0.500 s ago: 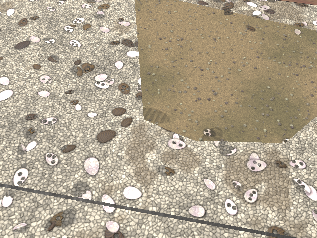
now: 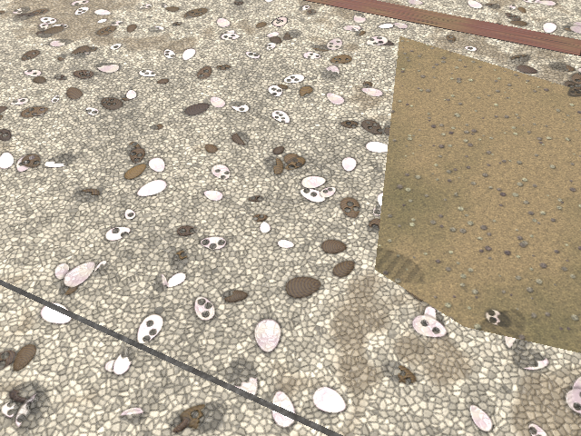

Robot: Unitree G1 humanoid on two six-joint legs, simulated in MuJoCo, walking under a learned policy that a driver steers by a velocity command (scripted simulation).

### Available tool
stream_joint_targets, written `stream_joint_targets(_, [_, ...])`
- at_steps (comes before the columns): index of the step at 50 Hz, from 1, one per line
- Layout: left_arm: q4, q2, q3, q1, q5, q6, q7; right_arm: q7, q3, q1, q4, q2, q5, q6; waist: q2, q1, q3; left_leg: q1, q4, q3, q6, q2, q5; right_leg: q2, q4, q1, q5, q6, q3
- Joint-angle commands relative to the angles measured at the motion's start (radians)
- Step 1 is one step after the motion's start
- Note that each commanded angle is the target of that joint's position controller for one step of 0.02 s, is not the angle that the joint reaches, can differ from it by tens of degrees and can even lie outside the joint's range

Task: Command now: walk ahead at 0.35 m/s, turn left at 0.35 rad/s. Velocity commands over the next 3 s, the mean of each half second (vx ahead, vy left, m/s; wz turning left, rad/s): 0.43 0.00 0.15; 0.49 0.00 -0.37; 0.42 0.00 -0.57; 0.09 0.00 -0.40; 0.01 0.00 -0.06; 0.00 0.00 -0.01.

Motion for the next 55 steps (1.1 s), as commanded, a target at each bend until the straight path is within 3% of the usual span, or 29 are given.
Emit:
stream_joint_targets(1, [-0.022, 0.171, 0.041, 0.117, 0.018, -0.023, -0.005, 0.012, -0.016, -0.086, -0.119, -0.118, 0.005, -0.055, -0.223, 0.033, 0.116, -0.527, 0.344, -0.020, -0.002, 0.093, -0.093, -0.425, -0.308, 0.256, -0.519, -0.233, 0.598])
stream_joint_targets(2, [-0.030, 0.122, 0.027, 0.084, -0.001, -0.024, -0.001, 0.021, -0.022, -0.056, -0.092, -0.131, -0.001, -0.061, -0.197, 0.016, 0.126, -0.527, 0.369, -0.008, -0.014, 0.108, -0.009, -0.366, -0.308, 0.256, -0.443, -0.195, 0.498])
stream_joint_targets(3, [-0.037, 0.114, 0.021, 0.078, -0.006, -0.020, -0.001, 0.026, -0.023, -0.045, -0.075, -0.124, -0.009, -0.064, -0.176, 0.010, 0.110, -0.509, 0.376, 0.021, -0.024, 0.123, 0.042, -0.322, -0.309, 0.260, -0.368, -0.163, 0.419])
stream_joint_targets(6, [-0.020, 0.118, 0.014, 0.131, -0.004, -0.021, -0.003, 0.040, -0.009, -0.104, -0.084, -0.072, -0.021, -0.077, -0.145, 0.033, 0.106, -0.460, 0.356, 0.113, -0.054, 0.169, 0.209, -0.266, -0.337, 0.208, -0.120, -0.155, 0.255])
stream_joint_targets(11, [0.002, 0.145, 0.013, 0.213, -0.016, -0.011, -0.006, 0.051, 0.019, -0.243, -0.132, -0.012, -0.010, -0.087, -0.167, 0.093, 0.118, -0.294, 0.061, 0.201, -0.078, 0.180, 0.334, -0.224, -0.338, 0.137, 0.069, -0.150, 0.096])
stream_joint_targets(15, [0.017, 0.174, 0.016, 0.264, -0.031, 0.000, -0.014, 0.070, 0.017, -0.289, -0.156, -0.036, 0.005, -0.091, -0.182, 0.100, 0.133, -0.185, -0.071, 0.222, -0.050, 0.161, 0.291, -0.273, -0.306, 0.160, 0.096, -0.151, 0.100])
stream_joint_targets(17, [0.020, 0.189, 0.019, 0.257, -0.036, 0.011, -0.014, 0.074, 0.007, -0.246, -0.153, -0.067, 0.008, -0.094, -0.194, 0.054, 0.120, -0.098, -0.124, 0.230, -0.014, 0.144, 0.253, -0.302, -0.255, 0.191, 0.210, -0.138, 0.104])
stream_joint_targets(18, [0.018, 0.193, 0.018, 0.242, -0.038, 0.015, -0.012, 0.071, -0.008, -0.164, -0.130, -0.092, 0.004, -0.093, -0.184, -0.001, 0.073, 0.030, -0.158, 0.248, 0.009, 0.121, 0.257, -0.283, -0.161, 0.185, 0.385, -0.118, 0.070])
stream_joint_targets(19, [0.016, 0.171, 0.010, 0.245, -0.034, 0.017, -0.010, 0.062, -0.033, -0.013, -0.082, -0.137, 0.003, -0.091, -0.149, -0.072, -0.023, 0.241, -0.173, 0.250, 0.040, 0.111, 0.256, -0.231, 0.029, 0.141, 0.527, -0.090, 0.010])
stream_joint_targets(20, [-0.015, 0.118, -0.013, 0.233, -0.009, 0.013, -0.009, 0.049, -0.055, 0.187, -0.048, -0.208, -0.011, -0.087, -0.031, -0.156, -0.189, 0.557, -0.149, 0.039, 0.105, 0.300, 0.219, -0.181, 0.358, -0.065, 0.342, -0.046, -0.039])
stream_joint_targets(21, [-0.046, -0.003, -0.047, 0.324, -0.013, -0.010, -0.009, 0.054, -0.066, 0.248, -0.023, -0.292, -0.020, -0.081, 0.292, -0.099, -0.322, 0.797, -0.296, -0.451, 0.248, 0.529, -0.030, -0.013, 0.690, -0.413, -0.274, 0.005, -0.041])
stream_joint_targets(22, [-0.036, 0.109, -0.020, 0.270, -0.038, -0.029, -0.012, 0.058, -0.038, 0.232, -0.025, -0.193, -0.018, -0.086, 0.200, -0.125, -0.268, 0.727, -0.368, -0.518, 0.234, 0.518, -0.103, -0.055, 0.821, -0.510, -0.317, -0.007, 0.074])
stream_joint_targets(23, [-0.064, 0.151, -0.007, 0.190, -0.053, -0.037, -0.017, 0.059, -0.022, 0.157, -0.032, -0.151, -0.015, -0.089, 0.157, -0.104, -0.132, 0.617, -0.370, -0.370, 0.197, 0.484, -0.029, -0.103, 0.843, -0.569, -0.230, -0.026, 0.052])
stream_joint_targets(24, [-0.063, 0.137, -0.010, 0.156, -0.044, -0.035, -0.014, 0.059, -0.012, 0.086, -0.043, -0.124, -0.019, -0.089, 0.072, -0.075, -0.070, 0.490, -0.385, -0.245, 0.174, 0.444, 0.077, -0.146, 0.807, -0.529, -0.140, -0.029, 0.034])
stream_joint_targets(25, [-0.063, 0.124, -0.008, 0.142, -0.029, -0.029, -0.013, 0.062, -0.006, 0.033, -0.048, -0.098, -0.026, -0.090, 0.048, -0.047, -0.018, 0.386, -0.416, -0.160, 0.164, 0.407, 0.151, -0.171, 0.755, -0.496, -0.079, -0.024, 0.031])
stream_joint_targets(27, [-0.052, 0.088, -0.010, 0.176, -0.031, -0.001, -0.019, 0.062, -0.002, -0.009, -0.039, -0.072, -0.034, -0.102, 0.075, 0.001, 0.011, 0.274, -0.479, -0.050, 0.155, 0.371, 0.240, -0.197, 0.717, -0.411, -0.014, -0.018, 0.039])
stream_joint_targets(32, [-0.089, 0.064, -0.012, 0.099, -0.027, 0.029, -0.015, 0.051, -0.013, 0.018, 0.015, -0.093, -0.040, -0.129, 0.015, 0.008, 0.085, 0.233, -0.533, 0.138, 0.149, 0.366, 0.444, -0.163, 0.567, -0.494, 0.162, 0.012, 0.093])
stream_joint_targets(37, [-0.156, 0.036, -0.031, -0.073, -0.020, 0.017, -0.047, 0.035, -0.013, 0.051, 0.042, -0.123, -0.029, -0.125, -0.008, -0.051, 0.129, 0.260, -0.556, 0.282, 0.103, 0.348, 0.478, -0.125, 0.263, -0.433, 0.382, -0.009, -0.007])
stream_joint_targets(41, [-0.231, 0.037, -0.037, -0.171, -0.024, 0.016, -0.078, 0.027, -0.020, 0.116, 0.075, -0.147, -0.016, -0.093, -0.013, -0.079, 0.146, 0.448, -0.475, 0.320, 0.085, 0.399, 0.605, -0.105, 0.165, -0.499, 0.284, -0.045, -0.053])
stream_joint_targets(44, [-0.259, 0.081, -0.016, -0.120, -0.025, 0.024, -0.091, 0.012, -0.030, 0.100, 0.062, -0.190, -0.015, -0.064, 0.050, -0.022, 0.059, 0.518, -0.282, 0.363, 0.052, 0.404, 1.083, -0.018, 0.163, -0.356, 0.118, -0.095, -0.143])
stream_joint_targets(45, [-0.245, 0.116, 0.003, -0.022, -0.026, 0.028, -0.089, 0.005, -0.032, 0.095, 0.057, -0.202, -0.018, -0.054, 0.070, 0.034, -0.003, 0.509, -0.137, 0.374, 0.042, 0.395, 1.210, 0.022, 0.165, -0.229, 0.075, -0.120, -0.161])
stream_joint_targets(46, [-0.211, 0.169, 0.033, 0.138, -0.028, 0.031, -0.077, -0.001, -0.029, 0.078, 0.049, -0.201, -0.015, -0.049, 0.054, 0.125, -0.085, 0.408, 0.080, 0.394, 0.013, 0.362, 1.178, 0.054, 0.100, 0.014, 0.126, -0.159, -0.149])
stream_joint_targets(47, [-0.188, 0.258, 0.063, 0.280, -0.025, 0.044, -0.052, -0.004, -0.011, 0.103, 0.023, -0.160, -0.034, -0.061, -0.077, 0.167, -0.196, 0.146, 0.401, 0.395, -0.024, 0.311, 0.798, -0.106, 0.097, 0.340, 0.154, -0.223, 0.106])
stream_joint_targets(48, [-0.216, 0.316, 0.066, 0.224, -0.030, 0.039, -0.049, 0.018, 0.031, 0.183, -0.021, -0.029, -0.044, -0.096, -0.302, 0.050, -0.304, -0.288, 0.782, 0.264, -0.088, 0.063, -0.147, -0.354, -0.046, 0.656, 0.013, -0.436, 0.717])
stream_joint_targets(49, [-0.223, 0.235, 0.044, 0.259, -0.020, 0.035, -0.050, 0.041, 0.010, 0.088, -0.036, -0.137, -0.014, -0.140, -0.177, 0.128, -0.374, -0.393, 0.837, 0.054, -0.063, 0.105, -0.150, -0.363, -0.136, 0.688, -0.054, -0.415, 0.789])
stream_joint_targets(50, [-0.218, 0.191, 0.032, 0.232, -0.012, 0.029, -0.049, 0.049, 0.007, 0.001, -0.070, -0.151, 0.019, -0.156, -0.124, 0.123, -0.229, -0.437, 0.791, 0.065, -0.044, 0.151, -0.081, -0.326, -0.140, 0.580, -0.009, -0.361, 0.625])
stream_joint_targets(51, [-0.223, 0.172, 0.026, 0.169, -0.015, 0.022, -0.051, 0.044, 0.014, -0.024, -0.079, -0.129, 0.006, -0.161, -0.007, 0.069, -0.105, -0.416, 0.679, 0.080, -0.040, 0.194, -0.014, -0.278, -0.150, 0.400, 0.110, -0.326, 0.499])
stream_joint_targets(52, [-0.237, 0.141, 0.017, 0.109, -0.012, 0.019, -0.049, 0.036, 0.007, -0.029, -0.071, -0.135, -0.017, -0.154, 0.008, 0.032, -0.064, -0.354, 0.585, 0.087, -0.047, 0.228, 0.019, -0.242, -0.161, 0.280, 0.207, -0.303, 0.417])
stream_joint_targets(55, [-0.256, 0.138, 0.014, 0.062, -0.007, 0.015, -0.040, 0.032, 0.002, 0.018, -0.070, -0.122, -0.038, -0.116, -0.036, -0.027, -0.016, -0.252, 0.477, 0.105, -0.088, 0.248, 0.061, -0.196, -0.220, 0.086, 0.334, -0.310, 0.335])
Next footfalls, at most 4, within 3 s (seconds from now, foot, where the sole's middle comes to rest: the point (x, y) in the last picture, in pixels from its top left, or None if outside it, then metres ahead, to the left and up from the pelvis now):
0.38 left None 0.28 0.18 -0.77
0.92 right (333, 400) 0.61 -0.05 -0.77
1.40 left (284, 289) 0.92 0.07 -0.77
1.82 right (372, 334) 0.78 -0.16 -0.77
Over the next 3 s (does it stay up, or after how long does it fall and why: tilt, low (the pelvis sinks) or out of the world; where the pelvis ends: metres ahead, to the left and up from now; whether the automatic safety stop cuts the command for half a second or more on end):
stays up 0.82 -0.04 0.00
